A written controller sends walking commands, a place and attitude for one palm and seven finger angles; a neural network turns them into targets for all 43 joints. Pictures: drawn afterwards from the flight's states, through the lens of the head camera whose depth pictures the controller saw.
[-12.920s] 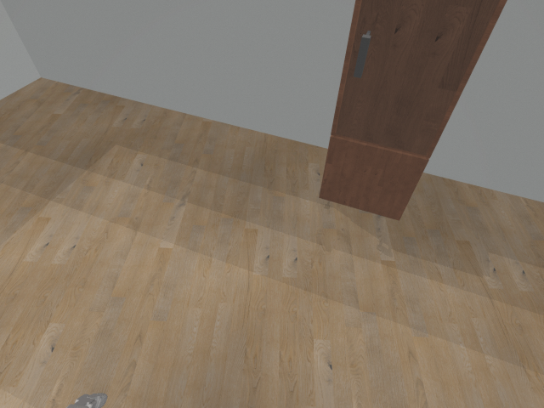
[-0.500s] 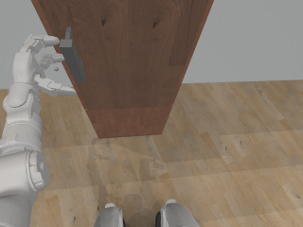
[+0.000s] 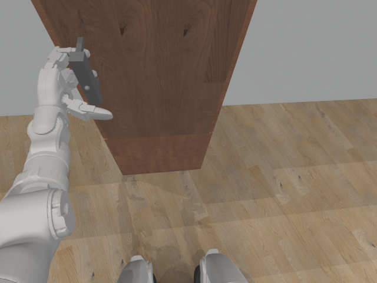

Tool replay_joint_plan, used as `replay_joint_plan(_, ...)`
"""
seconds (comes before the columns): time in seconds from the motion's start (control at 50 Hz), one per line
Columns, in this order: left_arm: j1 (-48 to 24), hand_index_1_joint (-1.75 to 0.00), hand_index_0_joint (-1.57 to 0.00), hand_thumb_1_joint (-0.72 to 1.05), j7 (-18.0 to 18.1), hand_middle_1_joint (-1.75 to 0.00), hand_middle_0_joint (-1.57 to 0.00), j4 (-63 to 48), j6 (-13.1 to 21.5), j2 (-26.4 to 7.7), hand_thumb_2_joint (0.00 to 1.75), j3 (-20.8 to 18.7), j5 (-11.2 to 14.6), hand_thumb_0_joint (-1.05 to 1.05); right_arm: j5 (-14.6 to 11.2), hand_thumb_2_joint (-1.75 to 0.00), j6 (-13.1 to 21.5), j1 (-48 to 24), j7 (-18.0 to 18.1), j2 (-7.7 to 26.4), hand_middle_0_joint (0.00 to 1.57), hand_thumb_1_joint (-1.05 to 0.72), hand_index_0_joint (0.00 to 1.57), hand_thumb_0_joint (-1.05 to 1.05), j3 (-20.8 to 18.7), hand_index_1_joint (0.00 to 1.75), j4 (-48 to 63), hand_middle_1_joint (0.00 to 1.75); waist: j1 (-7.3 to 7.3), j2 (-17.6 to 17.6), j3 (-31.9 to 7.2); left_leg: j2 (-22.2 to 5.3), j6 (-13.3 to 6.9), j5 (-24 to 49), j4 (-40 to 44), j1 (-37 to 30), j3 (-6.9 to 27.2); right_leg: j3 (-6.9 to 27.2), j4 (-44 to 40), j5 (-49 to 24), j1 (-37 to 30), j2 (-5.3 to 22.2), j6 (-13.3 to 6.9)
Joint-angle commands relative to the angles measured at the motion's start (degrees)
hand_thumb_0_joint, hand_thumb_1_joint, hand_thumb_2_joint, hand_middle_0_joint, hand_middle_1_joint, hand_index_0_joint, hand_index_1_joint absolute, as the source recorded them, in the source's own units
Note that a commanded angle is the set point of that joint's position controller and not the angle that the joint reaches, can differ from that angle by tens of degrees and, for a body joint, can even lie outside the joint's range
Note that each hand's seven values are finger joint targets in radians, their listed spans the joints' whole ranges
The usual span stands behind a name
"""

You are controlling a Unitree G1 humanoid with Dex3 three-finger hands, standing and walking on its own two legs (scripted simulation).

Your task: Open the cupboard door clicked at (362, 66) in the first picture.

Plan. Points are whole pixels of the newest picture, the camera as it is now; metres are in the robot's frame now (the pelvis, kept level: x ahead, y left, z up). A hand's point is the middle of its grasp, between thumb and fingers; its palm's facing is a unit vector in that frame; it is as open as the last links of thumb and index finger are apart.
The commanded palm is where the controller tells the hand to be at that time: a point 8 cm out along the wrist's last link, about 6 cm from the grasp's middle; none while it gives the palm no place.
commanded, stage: slide the fingers in behind the handle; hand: left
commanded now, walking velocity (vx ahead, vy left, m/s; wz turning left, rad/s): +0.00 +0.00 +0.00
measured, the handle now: (88, 72) +0.55 +0.18 +0.07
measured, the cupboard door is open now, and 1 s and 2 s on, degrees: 0 1 1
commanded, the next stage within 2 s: close the thumb around the handle in 1.02 s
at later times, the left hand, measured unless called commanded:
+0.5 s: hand (99, 90) +0.50 +0.15 +0.08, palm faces +0.05 -1.00 -0.02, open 14.1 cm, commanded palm +0.47 +0.19 +0.08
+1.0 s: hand (99, 91) +0.49 +0.15 +0.08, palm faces +0.06 -1.00 -0.02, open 14.2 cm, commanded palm +0.47 +0.18 +0.08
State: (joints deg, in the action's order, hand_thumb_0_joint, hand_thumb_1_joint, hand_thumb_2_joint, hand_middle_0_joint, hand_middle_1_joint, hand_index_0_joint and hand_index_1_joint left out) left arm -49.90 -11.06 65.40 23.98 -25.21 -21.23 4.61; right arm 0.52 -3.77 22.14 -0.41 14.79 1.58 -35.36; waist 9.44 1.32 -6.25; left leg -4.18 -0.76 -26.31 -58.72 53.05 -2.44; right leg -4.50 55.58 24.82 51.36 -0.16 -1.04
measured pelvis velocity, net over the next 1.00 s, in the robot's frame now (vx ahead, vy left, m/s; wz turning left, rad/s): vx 0.01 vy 0.00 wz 0.02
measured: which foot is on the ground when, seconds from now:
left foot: down 0.00-1.00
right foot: down 0.00-1.00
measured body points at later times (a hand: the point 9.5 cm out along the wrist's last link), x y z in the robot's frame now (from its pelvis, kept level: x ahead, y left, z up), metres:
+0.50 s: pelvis +0.00 -0.01 +0.00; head +0.11 +0.00 +0.43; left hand +0.49 +0.20 +0.08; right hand +0.02 -0.27 -0.12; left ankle +0.01 +0.11 -0.67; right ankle +0.01 -0.11 -0.67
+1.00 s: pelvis +0.01 +0.00 +0.00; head +0.12 +0.00 +0.44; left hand +0.48 +0.20 +0.08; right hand +0.03 -0.26 -0.12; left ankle +0.01 +0.11 -0.67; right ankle +0.01 -0.11 -0.67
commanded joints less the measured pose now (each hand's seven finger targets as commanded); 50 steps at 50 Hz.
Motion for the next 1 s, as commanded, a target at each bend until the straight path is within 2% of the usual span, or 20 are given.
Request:
replay_joint_plan(0.0,-23.9,-1.2,-0.3,-0.5,0.79,-1.2,-0.3,-11.62,3.65,-13.84,0.3,-1.96,0.69,0.0,0.1,-0.9,0.98,8.97,0.63,9.81,0.2,-0.9,0.2,0.0,-3.65,0.3,3.06,0.3,-0.19,4.0,-26.04,3.15,-0.84,20.76,5.64,-17.89,3.59,3.08,-5.95,-20.89,-13.08,-2.41,0.25)
replay_joint_plan(0.06,-23.91,-1.2,-0.3,-0.5,0.85,-1.2,-0.3,-12.21,3.82,-13.54,0.3,-1.88,0.92,0.0,0.04,-0.9,1.12,8.78,0.71,9.74,0.2,-0.9,0.2,0.0,-3.59,0.3,3.4,0.3,-0.14,3.71,-26.16,3.41,-1.05,19.97,5.7,-17.1,3.14,3.52,-6.12,-21.51,-14.4,-2.38,0.22)
replay_joint_plan(0.1,-24.03,-1.2,-0.3,-0.5,0.94,-1.2,-0.3,-14.1,4.55,-12.69,0.3,-1.2,0.84,0.0,-0.02,-0.9,1.24,8.61,0.69,9.45,0.2,-0.9,0.2,0.0,-3.69,0.3,3.33,0.3,-0.69,5.44,-28.05,3.38,-0.77,21.12,5.86,-18.61,3.37,3.42,-5.75,-21.87,-14.36,-2.28,0.17)
replay_joint_plan(0.12,-23.56,-1.2,-0.3,-0.5,0.89,-1.2,-0.3,-14.11,4.64,-10.28,0.3,0.48,0.99,0.0,-0.06,-0.9,1.38,8.34,0.49,9.19,0.2,-0.9,0.2,0.0,-3.71,0.3,3.26,0.3,-0.49,6.21,-27.53,3.36,-0.69,21.2,5.91,-19.67,3.28,3.24,-6.04,-21.52,-13.37,-2.33,0.11)
replay_joint_plan(0.14,-23.57,-1.2,-0.3,-0.5,0.94,-1.2,-0.3,-14.35,4.75,-9.24,0.3,1.0,1.25,0.0,0.01,-0.9,1.46,8.39,0.42,9.21,0.2,-0.9,0.2,0.0,-3.92,0.3,2.95,0.3,0.01,4.77,-27.0,3.18,-0.69,21.54,5.82,-20.14,3.4,2.99,-6.14,-21.69,-12.86,-2.4,0.18)
replay_joint_plan(0.24,-24.89,-1.2,-0.3,-0.5,1.84,-1.2,-0.3,-11.17,3.8,-8.37,0.3,1.92,1.01,0.0,-0.16,-0.9,1.5,8.46,0.49,9.41,0.2,-0.9,0.2,0.0,-3.86,0.3,2.2,0.3,0.81,2.6,-22.97,3.52,-0.93,16.93,6.32,-16.42,3.36,3.22,-6.87,-18.53,-12.2,-2.21,0.35)
replay_joint_plan(0.34,-27.12,-1.2,-0.3,-0.5,3.54,-1.2,-0.3,-14.7,5.66,-7.99,0.3,1.72,0.52,0.0,0.32,-0.9,2.19,8.32,0.37,9.05,0.2,-0.9,0.2,0.0,-4.06,0.3,2.17,0.3,0.19,4.96,-28.26,3.64,-0.75,20.11,5.47,-19.63,3.65,3.33,-5.78,-20.47,-12.56,-2.1,0.19)
replay_joint_plan(0.4,-24.4,-1.2,-0.3,-0.5,3.99,-1.2,-0.3,-12.83,5.75,-7.58,0.3,1.94,0.04,0.0,0.32,-0.9,2.1,8.2,0.03,9.02,0.2,-0.9,0.2,0.0,-3.99,0.3,2.19,0.3,-0.21,4.16,-26.88,3.63,-0.68,20.36,5.43,-18.46,3.48,3.31,-5.62,-21.22,-12.78,-2.14,0.15)
replay_joint_plan(0.44,-25.92,-1.2,-0.3,-0.5,4.01,-1.2,-0.3,-14.61,6.03,-4.55,0.3,4.65,-0.19,0.0,0.33,-0.9,2.15,7.89,-0.21,8.74,0.2,-0.9,0.2,0.0,-4.18,0.3,2.17,0.3,0.4,5.03,-27.42,3.63,-0.65,20.04,5.46,-19.78,3.44,3.22,-5.86,-20.84,-12.04,-2.12,0.17)
replay_joint_plan(0.48,-26.4,-1.2,-0.3,-0.5,4.34,-1.2,-0.3,-14.22,6.16,-4.77,0.3,4.31,0.01,0.0,0.38,-0.9,2.15,8.12,-0.19,9.06,0.2,-0.9,0.2,0.0,-4.36,0.3,1.79,0.3,0.79,4.33,-27.63,3.47,-0.67,20.29,5.44,-20.54,3.79,2.98,-5.85,-20.65,-11.33,-2.2,0.13)
replay_joint_plan(0.52,-27.03,-1.2,-0.3,-0.5,4.31,-1.2,-0.3,-14.41,6.15,-2.38,0.3,6.22,0.24,0.0,0.35,-0.9,2.26,7.91,-0.23,8.86,0.2,-0.9,0.2,0.0,-4.38,0.3,1.59,0.3,1.18,4.21,-26.69,3.45,-0.57,19.56,5.68,-20.79,3.91,2.84,-6.09,-19.88,-10.67,-2.28,0.14)
replay_joint_plan(0.58,-27.98,-1.2,-0.3,-0.5,4.67,-1.2,-0.3,-15.67,6.47,0.53,0.3,8.44,0.37,0.0,0.47,-0.9,2.51,8.03,-0.38,8.73,0.2,-0.9,0.2,0.0,-4.58,0.3,1.12,0.3,1.36,6.17,-27.85,3.35,-0.38,21.63,5.42,-23.52,4.31,2.43,-5.82,-20.37,-8.99,-2.28,-0.06)
replay_joint_plan(0.66,-28.54,-1.2,-0.3,-0.5,5.32,-1.2,-0.3,-14.68,6.51,0.91,0.3,9.06,-0.04,0.0,0.63,-0.9,2.58,8.44,-0.45,8.95,0.2,-0.9,0.2,0.0,-4.6,0.3,0.35,0.3,2.01,4.49,-26.07,3.35,-0.53,21.21,5.4,-22.87,4.69,2.14,-5.79,-19.76,-8.16,-2.33,-0.12)
replay_joint_plan(0.7,-27.89,-1.2,-0.3,-0.5,5.42,-1.2,-0.3,-14.5,6.62,0.03,0.3,8.25,-0.31,0.0,0.64,-0.9,2.55,8.44,-0.47,8.97,0.2,-0.9,0.2,0.0,-4.79,0.3,0.05,0.3,1.47,4.82,-27.23,3.37,-0.46,21.89,5.19,-23.38,4.62,2.31,-5.75,-20.45,-8.52,-2.21,-0.12)
replay_joint_plan(0.74,-27.01,-1.2,-0.3,-0.5,5.2,-1.2,-0.3,-15.1,6.46,2.35,0.3,9.79,0.02,0.0,0.6,-0.9,2.59,7.91,-0.65,8.69,0.2,-0.9,0.2,0.0,-4.74,0.3,0.42,0.3,1.45,4.68,-27.27,3.52,-0.48,22.04,5.39,-23.34,4.35,2.25,-6.0,-20.94,-9.18,-2.25,-0.07)
replay_joint_plan(0.76,-27.62,-1.2,-0.3,-0.5,5.19,-1.2,-0.3,-15.23,6.6,2.08,0.3,9.59,0.18,0.0,0.64,-0.9,2.61,8.19,-0.52,8.84,0.2,-0.9,0.2,0.0,-4.76,0.3,0.38,0.3,1.84,4.33,-27.54,3.5,-0.62,22.81,5.15,-23.79,4.58,2.12,-5.69,-21.3,-8.86,-2.27,-0.13)
replay_joint_plan(0.8,-27.33,-1.2,-0.3,-0.5,5.21,-1.2,-0.3,-15.42,6.6,0.15,0.3,8.13,0.03,0.0,0.62,-0.9,2.4,8.33,-0.51,8.94,0.2,-0.9,0.2,0.0,-4.85,0.3,0.15,0.3,1.05,4.9,-28.39,3.39,-0.36,24.19,5.3,-24.26,4.76,2.09,-5.38,-22.19,-9.52,-2.26,-0.16)
replay_joint_plan(0.84,-26.78,-1.2,-0.3,-0.5,5.11,-1.2,-0.3,-15.51,6.41,2.35,0.3,9.58,0.31,0.0,0.57,-0.9,2.37,7.77,-0.7,8.53,0.2,-0.9,0.2,0.0,-4.64,0.3,0.34,0.3,1.15,4.77,-27.41,3.52,-0.41,23.98,5.39,-24.08,4.53,2.05,-5.74,-22.22,-9.59,-2.32,-0.12)
replay_joint_plan(0.94,-25.78,-1.2,-0.3,-0.5,5.25,-1.2,-0.3,-15.32,6.54,2.24,0.3,9.32,0.34,0.0,0.51,-0.9,2.35,7.47,-0.7,8.64,0.2,-0.9,0.2,0.0,-4.79,0.3,0.39,0.3,1.02,3.92,-26.72,3.44,-0.33,23.98,5.51,-23.88,4.53,1.89,-5.8,-22.17,-9.57,-2.31,-0.15)
replay_joint_plan(0.98,-26.86,-1.2,-0.3,-0.5,5.38,-1.2,-0.3,-14.97,6.67,1.96,0.3,9.32,0.21,0.0,0.48,-0.9,2.36,7.39,-0.64,8.67,0.2,-0.9,0.2,0.0,-4.69,0.3,0.32,0.3,1.07,5.07,-26.24,3.47,-0.25,23.48,5.49,-23.82,4.76,1.94,-5.61,-21.27,-8.59,-2.24,-0.19)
